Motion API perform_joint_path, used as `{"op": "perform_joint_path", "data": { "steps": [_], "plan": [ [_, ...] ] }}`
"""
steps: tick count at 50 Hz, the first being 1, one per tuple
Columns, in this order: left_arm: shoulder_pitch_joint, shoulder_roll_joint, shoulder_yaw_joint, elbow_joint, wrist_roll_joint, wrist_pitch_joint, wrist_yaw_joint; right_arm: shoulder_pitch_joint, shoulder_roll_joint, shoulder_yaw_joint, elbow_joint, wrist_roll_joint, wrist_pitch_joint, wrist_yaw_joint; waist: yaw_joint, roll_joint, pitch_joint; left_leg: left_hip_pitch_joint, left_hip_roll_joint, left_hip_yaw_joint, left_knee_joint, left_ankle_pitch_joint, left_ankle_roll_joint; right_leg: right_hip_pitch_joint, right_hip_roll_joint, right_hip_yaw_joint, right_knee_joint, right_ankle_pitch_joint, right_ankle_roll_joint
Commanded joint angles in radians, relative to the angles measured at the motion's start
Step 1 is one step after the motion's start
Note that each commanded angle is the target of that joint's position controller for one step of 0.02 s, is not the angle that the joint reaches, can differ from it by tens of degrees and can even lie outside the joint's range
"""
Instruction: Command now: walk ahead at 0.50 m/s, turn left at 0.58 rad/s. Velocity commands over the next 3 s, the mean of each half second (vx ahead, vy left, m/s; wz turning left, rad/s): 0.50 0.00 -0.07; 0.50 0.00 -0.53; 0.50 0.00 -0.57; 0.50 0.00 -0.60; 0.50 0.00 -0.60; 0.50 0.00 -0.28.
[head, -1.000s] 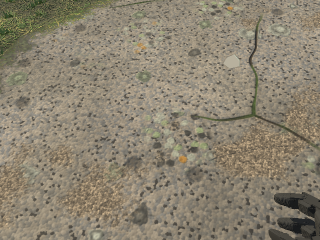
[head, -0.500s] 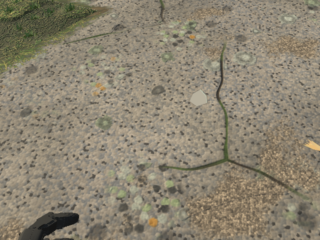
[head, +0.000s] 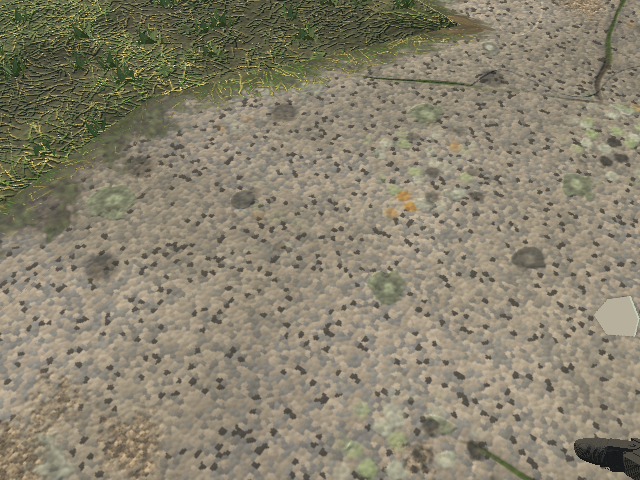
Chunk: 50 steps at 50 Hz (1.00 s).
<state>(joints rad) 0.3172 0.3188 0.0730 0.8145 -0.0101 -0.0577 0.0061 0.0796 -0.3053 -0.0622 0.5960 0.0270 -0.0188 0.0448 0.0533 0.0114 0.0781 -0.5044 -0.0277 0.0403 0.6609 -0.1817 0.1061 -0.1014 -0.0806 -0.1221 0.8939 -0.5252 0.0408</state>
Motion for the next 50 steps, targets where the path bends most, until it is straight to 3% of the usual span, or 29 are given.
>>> {"op": "perform_joint_path", "data": {
  "steps": [1, 2, 3, 4, 6, 9, 13, 18, 21, 23, 24, 25, 26, 27, 28, 29, 30, 31, 32, 35, 37, 40, 42, 45, 47, 48, 49, 50],
  "plan": [
    [-0.121, 0.148, 0.012, -0.171, -0.034, -0.075, -0.017, 0.299, -0.192, -0.062, -0.002, -0.008, -0.03, -0.008, -0.176, 0.095, -0.282, 0.801, 0.332, -0.729, -0.388, -0.225, 0.246, -0.741, 0.046, 0.212, 0.463, 0.033, -0.043],
    [-0.109, 0.13, 0.005, -0.156, -0.027, -0.081, -0.011, 0.241, -0.158, -0.05, 0.003, -0.009, -0.037, -0.01, -0.126, 0.019, -0.205, 0.659, 0.301, -0.594, -0.383, -0.109, 0.211, -0.697, -0.005, 0.201, 0.38, 0.125, -0.052],
    [-0.093, 0.128, 0.007, -0.135, -0.004, -0.077, -0.005, 0.174, -0.117, -0.036, -0.003, -0.014, -0.039, -0.013, -0.086, 0.004, -0.155, 0.534, 0.265, -0.481, -0.384, 0.032, 0.183, -0.629, -0.043, 0.193, 0.301, 0.182, -0.045],
    [-0.06, 0.129, 0.01, -0.119, 0.001, -0.065, -0.007, 0.139, -0.09, -0.025, -0.011, -0.03, -0.043, -0.016, -0.055, 0.037, -0.145, 0.452, 0.242, -0.414, -0.402, 0.143, 0.171, -0.553, -0.069, 0.199, 0.269, 0.224, -0.041],
    [-0.024, 0.102, 0.007, -0.095, 0.003, -0.039, -0.01, 0.132, -0.089, -0.022, 0.009, -0.033, -0.056, -0.019, -0.036, 0.043, -0.14, 0.373, 0.227, -0.328, -0.441, 0.276, 0.172, -0.492, -0.076, 0.18, 0.233, 0.262, -0.021],
    [-0.082, 0.07, -0.004, -0.106, 0.002, -0.016, -0.006, 0.167, -0.114, -0.025, 0.056, -0.034, -0.073, -0.027, -0.052, 0.029, -0.082, 0.344, 0.211, -0.208, -0.491, 0.351, 0.155, -0.553, -0.079, 0.174, 0.123, 0.399, 0.003],
    [-0.174, 0.046, -0.013, -0.12, -0.008, -0.026, -0.021, 0.183, -0.114, -0.019, 0.091, -0.039, -0.076, -0.039, -0.095, 0.036, -0.04, 0.361, 0.168, -0.074, -0.527, 0.289, 0.084, -0.541, -0.042, 0.163, -0.124, 0.659, -0.013],
    [-0.291, 0.025, -0.023, -0.17, -0.016, -0.033, -0.052, 0.247, -0.132, -0.025, 0.153, -0.032, -0.066, -0.044, -0.147, 0.016, 0.015, 0.526, 0.233, -0.022, -0.524, 0.312, 0.067, -0.6, 0.001, 0.154, -0.296, 0.678, -0.05],
    [-0.317, 0.022, -0.025, -0.203, -0.01, -0.035, -0.076, 0.258, -0.141, -0.03, 0.171, -0.026, -0.041, -0.052, -0.141, 0.021, 0.006, 0.654, 0.27, -0.002, -0.434, 0.512, 0.056, -0.636, 0.032, 0.115, -0.332, 0.54, -0.085],
    [-0.266, 0.049, -0.012, -0.21, -0.005, -0.028, -0.08, 0.238, -0.168, -0.037, 0.164, -0.025, -0.026, -0.066, -0.097, 0.063, -0.059, 0.685, 0.268, 0.027, -0.298, 0.873, 0.034, -0.532, 0.092, 0.05, -0.323, 0.422, -0.122],
    [-0.186, 0.08, 0.005, -0.199, -0.004, -0.023, -0.078, 0.23, -0.179, -0.039, 0.159, -0.027, -0.016, -0.074, -0.051, 0.082, -0.119, 0.679, 0.259, 0.041, -0.175, 1.026, 0.021, -0.424, 0.128, 0.027, -0.314, 0.379, -0.145],
    [-0.046, 0.128, 0.03, -0.172, -0.005, -0.022, -0.068, 0.212, -0.181, -0.036, 0.152, -0.025, -0.01, -0.082, 0.03, 0.068, -0.195, 0.597, 0.231, 0.072, 0.021, 1.033, -0.007, -0.212, 0.157, 0.03, -0.367, 0.429, -0.181],
    [0.111, 0.202, 0.055, -0.151, -0.005, -0.012, -0.051, 0.22, -0.154, -0.021, 0.13, -0.039, -0.019, -0.089, 0.096, -0.027, -0.309, 0.362, 0.191, 0.085, 0.32, 0.732, -0.043, 0.107, 0.017, 0.248, -0.377, 0.48, -0.251],
    [0.116, 0.261, 0.066, -0.152, -0.015, -0.017, -0.05, 0.345, -0.015, 0.022, 0.101, -0.061, -0.047, -0.061, -0.011, -0.271, -0.411, -0.103, -0.043, 0.005, 0.665, -0.299, -0.112, 0.475, -0.226, 0.796, -0.431, 0.32, -0.447],
    [0.147, 0.163, 0.042, -0.158, -0.016, -0.017, -0.044, 0.25, -0.102, 0.01, 0.103, -0.033, -0.085, -0.041, 0.067, -0.158, -0.458, -0.225, -0.03, -0.165, 0.758, -0.377, -0.097, 0.531, -0.235, 0.91, -0.537, 0.223, -0.437],
    [0.102, 0.137, 0.033, -0.163, -0.007, -0.016, -0.037, 0.151, -0.14, 0.0, 0.062, 0.005, -0.109, -0.027, 0.075, -0.11, -0.311, -0.294, 0.025, -0.172, 0.728, -0.286, -0.081, 0.427, -0.209, 0.76, -0.57, 0.258, -0.389],
    [0.039, 0.132, 0.031, -0.176, -0.006, -0.015, -0.035, 0.111, -0.126, 0.007, 0.047, -0.001, -0.122, -0.029, 0.038, -0.008, -0.219, -0.274, 0.066, -0.157, 0.639, -0.218, -0.076, 0.278, -0.172, 0.664, -0.587, 0.343, -0.364],
    [-0.016, 0.115, 0.025, -0.189, -0.004, -0.014, -0.033, 0.098, -0.126, 0.001, 0.047, -0.024, -0.124, -0.033, -0.001, 0.028, -0.147, -0.234, 0.09, -0.145, 0.552, -0.186, -0.089, 0.147, -0.139, 0.595, -0.607, 0.456, -0.353],
    [-0.046, 0.1, 0.018, -0.204, 0.008, -0.014, -0.029, 0.118, -0.129, -0.004, 0.046, -0.034, -0.115, -0.035, -0.035, 0.0, -0.131, -0.166, 0.108, -0.148, 0.516, -0.165, -0.101, 0.057, -0.115, 0.553, -0.631, 0.54, -0.355],
    [-0.076, 0.111, 0.021, -0.206, 0.0, -0.014, -0.018, 0.159, -0.096, 0.002, 0.052, -0.044, -0.084, -0.042, -0.075, -0.039, -0.099, -0.104, 0.118, -0.111, 0.373, -0.141, -0.16, -0.097, -0.075, 0.461, -0.67, 0.645, -0.358],
    [-0.064, 0.141, 0.031, -0.197, -0.004, -0.011, -0.006, 0.094, -0.067, 0.015, 0.033, -0.047, -0.076, -0.047, -0.058, -0.051, -0.076, -0.073, 0.103, -0.088, 0.226, -0.026, -0.188, -0.175, -0.033, 0.395, -0.677, 0.645, -0.334],
    [-0.02, 0.152, 0.035, -0.176, -0.011, 0.003, 0.006, -0.022, -0.045, 0.025, 0.013, -0.04, -0.083, -0.041, -0.002, -0.079, -0.08, 0.026, 0.05, -0.077, -0.009, 0.215, -0.197, -0.219, 0.021, 0.357, -0.651, 0.539, -0.273],
    [0.018, 0.154, 0.037, -0.16, -0.016, 0.011, 0.008, -0.067, -0.06, 0.019, 0.001, -0.027, -0.089, -0.035, 0.017, -0.091, -0.089, 0.059, 0.028, -0.092, -0.084, 0.261, -0.193, -0.188, 0.005, 0.402, -0.624, 0.47, -0.254],
    [0.029, 0.142, 0.037, -0.153, -0.019, 0.018, 0.011, -0.062, -0.104, -0.002, -0.002, -0.018, -0.1, -0.029, -0.003, -0.117, -0.097, 0.087, 0.031, -0.137, -0.155, 0.19, -0.161, -0.095, -0.036, 0.506, -0.538, 0.391, -0.227],
    [0.005, 0.125, 0.034, -0.159, -0.014, 0.023, 0.01, 0.024, -0.126, -0.02, 0.02, -0.017, -0.109, -0.031, -0.059, -0.136, -0.11, 0.198, 0.033, -0.122, -0.195, 0.131, -0.117, -0.09, -0.03, 0.536, -0.456, 0.395, -0.198],
    [0.006, 0.085, 0.02, -0.165, -0.008, 0.02, 0.007, 0.113, -0.152, -0.034, 0.034, -0.027, -0.113, -0.037, -0.104, -0.12, -0.169, 0.349, 0.076, -0.143, -0.21, 0.107, -0.08, -0.125, 0.017, 0.5, -0.335, 0.402, -0.166],
    [0.031, 0.015, -0.004, -0.18, 0.009, 0.017, 0.003, 0.251, -0.206, -0.049, 0.043, -0.04, -0.114, -0.046, -0.149, 0.017, -0.305, 0.587, 0.255, -0.32, -0.211, 0.021, -0.02, -0.236, 0.09, 0.404, -0.049, 0.225, -0.127],
    [0.169, -0.023, -0.02, -0.214, -0.025, 0.007, 0.0, 0.316, -0.285, -0.069, 0.085, -0.045, -0.097, -0.039, -0.081, 0.363, -0.396, 0.837, 0.461, -0.806, -0.322, -0.239, 0.148, -0.577, 0.191, 0.288, 0.26, -0.098, -0.075]
  ]
}}
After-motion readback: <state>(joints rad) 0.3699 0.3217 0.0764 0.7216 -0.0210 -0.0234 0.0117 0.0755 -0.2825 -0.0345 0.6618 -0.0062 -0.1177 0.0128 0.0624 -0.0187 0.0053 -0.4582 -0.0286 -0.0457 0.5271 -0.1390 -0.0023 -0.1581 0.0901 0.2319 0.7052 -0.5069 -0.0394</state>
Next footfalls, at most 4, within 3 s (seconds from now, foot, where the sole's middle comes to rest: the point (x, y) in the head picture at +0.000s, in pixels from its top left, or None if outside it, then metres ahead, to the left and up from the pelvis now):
0.50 right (409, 466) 0.46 -0.13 -0.75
0.96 left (340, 323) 0.77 0.02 -0.75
1.50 right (498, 291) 0.88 -0.36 -0.75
1.98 left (507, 186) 1.22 -0.42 -0.75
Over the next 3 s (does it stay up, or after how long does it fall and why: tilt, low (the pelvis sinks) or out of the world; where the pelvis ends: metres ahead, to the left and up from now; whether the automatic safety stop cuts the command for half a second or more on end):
stays up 1.19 -0.88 0.01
